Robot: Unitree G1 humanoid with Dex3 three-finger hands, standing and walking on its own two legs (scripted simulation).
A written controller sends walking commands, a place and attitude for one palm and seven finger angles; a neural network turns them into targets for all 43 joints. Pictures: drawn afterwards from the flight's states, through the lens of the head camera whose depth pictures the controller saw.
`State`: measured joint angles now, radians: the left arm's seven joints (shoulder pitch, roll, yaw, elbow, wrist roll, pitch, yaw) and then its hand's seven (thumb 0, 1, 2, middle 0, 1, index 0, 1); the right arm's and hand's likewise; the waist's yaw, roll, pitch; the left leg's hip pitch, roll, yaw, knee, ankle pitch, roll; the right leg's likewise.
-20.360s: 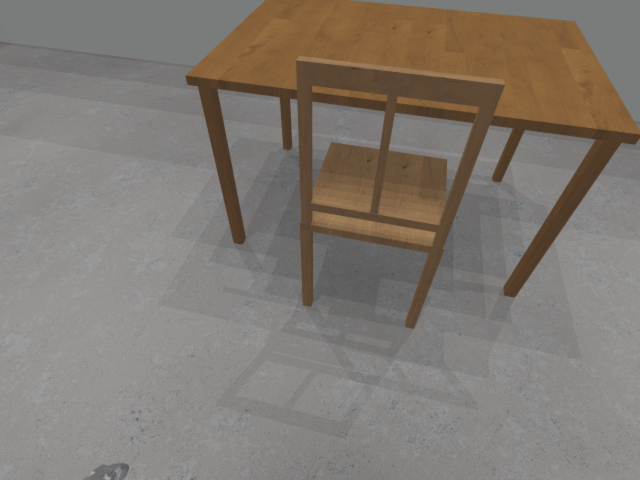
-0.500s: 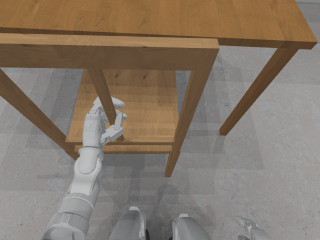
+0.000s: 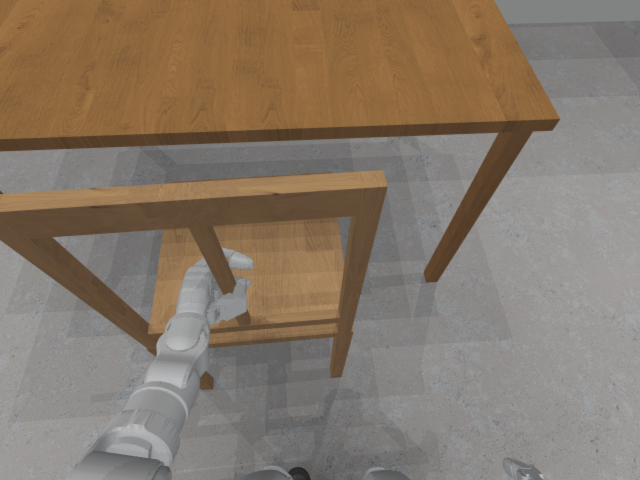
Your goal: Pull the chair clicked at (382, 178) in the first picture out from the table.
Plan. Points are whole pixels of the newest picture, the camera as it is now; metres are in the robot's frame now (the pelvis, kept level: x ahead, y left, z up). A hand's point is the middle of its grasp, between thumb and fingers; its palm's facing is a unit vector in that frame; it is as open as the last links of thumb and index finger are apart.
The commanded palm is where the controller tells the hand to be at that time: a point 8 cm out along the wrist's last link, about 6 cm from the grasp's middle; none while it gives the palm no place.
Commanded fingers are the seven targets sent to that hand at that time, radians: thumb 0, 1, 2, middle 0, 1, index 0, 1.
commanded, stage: step backward, pulling the chair out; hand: left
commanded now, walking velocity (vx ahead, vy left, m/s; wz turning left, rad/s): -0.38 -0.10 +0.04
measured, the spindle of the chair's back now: (227, 282) +0.38 +0.13 -0.06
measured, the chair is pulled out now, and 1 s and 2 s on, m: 0.07 0.20 0.35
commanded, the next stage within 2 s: none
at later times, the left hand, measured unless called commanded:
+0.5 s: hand (250, 351) +0.28 +0.09 -0.05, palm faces -0.05 -0.99 -0.12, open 5.1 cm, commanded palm +0.27 +0.14 -0.06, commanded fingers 0.00 0.90 0.90 -0.50 -1.45 -0.50 -1.45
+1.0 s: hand (240, 395) +0.23 +0.10 -0.06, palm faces +0.04 -0.99 -0.17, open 5.3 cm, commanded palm +0.18 +0.14 -0.07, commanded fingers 0.00 0.90 0.90 -0.50 -1.45 -0.50 -1.45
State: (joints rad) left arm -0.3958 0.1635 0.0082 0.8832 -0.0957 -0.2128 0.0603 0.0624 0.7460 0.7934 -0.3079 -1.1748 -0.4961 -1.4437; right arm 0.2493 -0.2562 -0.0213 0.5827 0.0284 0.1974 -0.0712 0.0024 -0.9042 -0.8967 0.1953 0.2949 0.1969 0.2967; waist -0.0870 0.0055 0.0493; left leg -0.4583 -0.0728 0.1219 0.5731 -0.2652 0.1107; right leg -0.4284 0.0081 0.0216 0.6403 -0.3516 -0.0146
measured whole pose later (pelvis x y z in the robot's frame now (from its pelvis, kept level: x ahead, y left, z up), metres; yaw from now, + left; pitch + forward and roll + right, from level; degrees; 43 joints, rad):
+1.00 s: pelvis -0.14 -0.04 +0.00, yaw -3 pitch +5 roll -3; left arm -0.40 0.22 0.05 0.84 -0.07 -0.21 0.11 0.05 0.69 0.83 -0.35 -1.22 -0.50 -1.44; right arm 0.18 -0.17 0.04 0.70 -0.01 -0.03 -0.06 0.00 -0.90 -0.90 0.20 0.30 0.20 0.30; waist -0.03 0.02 0.14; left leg -0.55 0.08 0.10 0.46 0.00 0.05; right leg -0.32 -0.01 -0.01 0.83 -0.56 0.00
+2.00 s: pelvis -0.25 -0.03 +0.01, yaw +5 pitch +3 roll +4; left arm -0.43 0.08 -0.03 0.89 -0.04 -0.16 0.12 0.04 0.69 0.77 -0.29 -1.29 -0.50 -1.44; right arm 0.19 -0.30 -0.03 0.72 0.03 0.02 -0.10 0.01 -0.90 -0.90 0.20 0.30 0.20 0.30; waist -0.08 0.00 0.17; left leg -0.36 0.01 -0.03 0.92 -0.50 -0.06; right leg -0.43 -0.09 -0.06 0.48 -0.10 -0.03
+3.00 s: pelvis -0.43 -0.02 +0.01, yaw +1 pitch +0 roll -1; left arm -0.33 0.12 0.00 0.76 -0.06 -0.20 0.04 0.05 0.72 0.82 -0.33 -1.17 -0.49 -1.44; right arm 0.18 -0.21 -0.01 0.69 0.04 0.02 -0.07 0.01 -0.90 -0.90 0.20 0.30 0.20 0.30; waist -0.03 0.07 0.23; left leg -0.39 0.10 -0.05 0.74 -0.35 -0.03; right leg -0.24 0.02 -0.06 0.55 -0.30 -0.02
